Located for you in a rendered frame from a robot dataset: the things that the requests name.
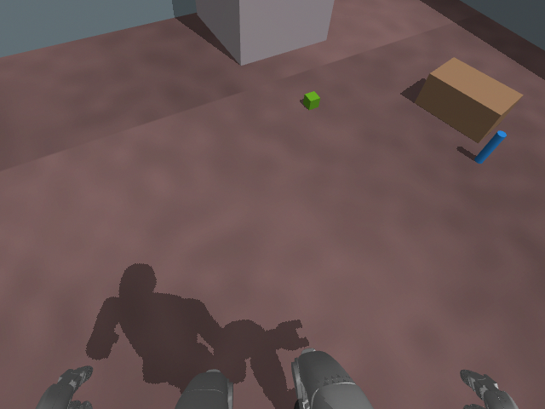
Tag left robot hand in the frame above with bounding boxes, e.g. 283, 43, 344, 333
36, 366, 93, 409

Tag right robot hand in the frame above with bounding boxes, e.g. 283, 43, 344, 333
460, 370, 519, 409

